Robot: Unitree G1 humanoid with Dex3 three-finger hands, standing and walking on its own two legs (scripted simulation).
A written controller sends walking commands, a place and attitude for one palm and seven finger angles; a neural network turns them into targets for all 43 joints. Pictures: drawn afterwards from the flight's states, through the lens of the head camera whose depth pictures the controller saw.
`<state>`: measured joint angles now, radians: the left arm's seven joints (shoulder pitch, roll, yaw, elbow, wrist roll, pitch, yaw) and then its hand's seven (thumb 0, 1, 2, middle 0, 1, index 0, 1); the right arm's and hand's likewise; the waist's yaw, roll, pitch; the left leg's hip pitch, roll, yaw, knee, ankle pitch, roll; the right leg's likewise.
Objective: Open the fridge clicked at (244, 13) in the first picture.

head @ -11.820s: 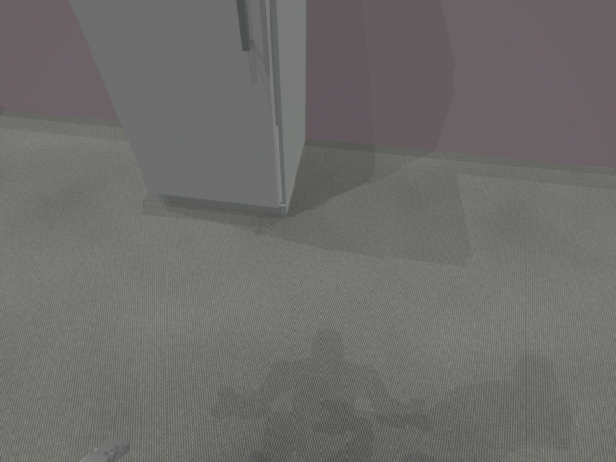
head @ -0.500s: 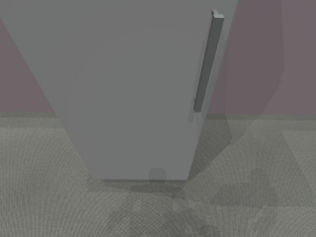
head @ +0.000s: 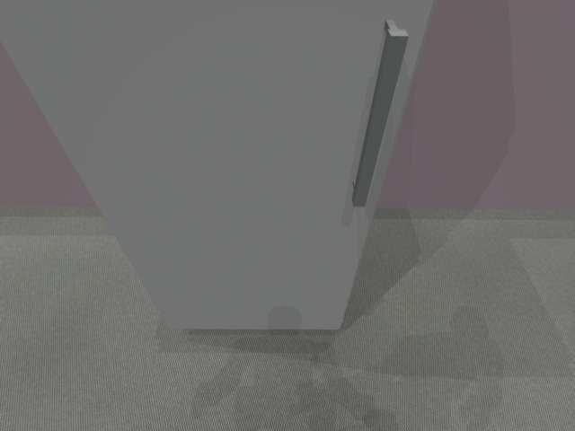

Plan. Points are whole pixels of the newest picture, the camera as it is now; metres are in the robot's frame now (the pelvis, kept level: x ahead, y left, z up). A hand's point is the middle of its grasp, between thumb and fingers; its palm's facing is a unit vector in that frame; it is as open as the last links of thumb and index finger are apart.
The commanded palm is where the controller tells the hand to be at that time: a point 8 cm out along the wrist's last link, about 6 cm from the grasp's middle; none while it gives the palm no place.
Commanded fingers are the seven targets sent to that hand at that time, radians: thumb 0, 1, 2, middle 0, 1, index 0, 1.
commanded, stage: look again from close up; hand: right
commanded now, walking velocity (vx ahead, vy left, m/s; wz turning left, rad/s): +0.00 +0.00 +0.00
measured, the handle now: (371, 127) +0.54 -0.10 +0.15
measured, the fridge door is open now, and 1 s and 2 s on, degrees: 0 0 0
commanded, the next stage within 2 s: raise the hand to about handle height in 0.40 s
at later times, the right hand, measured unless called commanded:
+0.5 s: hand out of the picture +0.05 -0.22 -0.17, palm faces -0.02 +0.95 -0.30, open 7.4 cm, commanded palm +0.09 -0.27 -0.08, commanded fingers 0.00 -0.88 -0.89 0.20 0.31 0.20 0.31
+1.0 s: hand (483, 426) +0.16 -0.23 -0.02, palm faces +0.05 +1.00 -0.03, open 9.1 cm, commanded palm +0.14 -0.28 +0.00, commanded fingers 0.00 -0.29 -0.64 0.24 0.69 0.24 0.69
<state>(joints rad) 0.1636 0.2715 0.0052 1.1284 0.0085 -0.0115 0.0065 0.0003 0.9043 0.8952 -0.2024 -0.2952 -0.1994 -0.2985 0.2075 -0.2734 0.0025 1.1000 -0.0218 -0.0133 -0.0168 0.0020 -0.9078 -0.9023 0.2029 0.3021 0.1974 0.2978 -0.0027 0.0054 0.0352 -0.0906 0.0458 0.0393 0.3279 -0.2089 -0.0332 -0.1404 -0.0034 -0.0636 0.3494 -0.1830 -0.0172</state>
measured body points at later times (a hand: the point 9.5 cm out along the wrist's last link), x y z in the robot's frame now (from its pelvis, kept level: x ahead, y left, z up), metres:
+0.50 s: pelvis +0.00 +0.01 +0.00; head +0.01 +0.00 +0.45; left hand +0.06 +0.29 -0.14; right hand +0.05 -0.27 -0.14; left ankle -0.02 +0.14 -0.75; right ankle +0.01 -0.10 -0.75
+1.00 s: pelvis -0.03 +0.03 -0.07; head +0.01 +0.02 +0.38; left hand +0.18 +0.27 -0.12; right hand +0.15 -0.28 -0.01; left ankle -0.02 +0.14 -0.75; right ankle +0.01 -0.10 -0.75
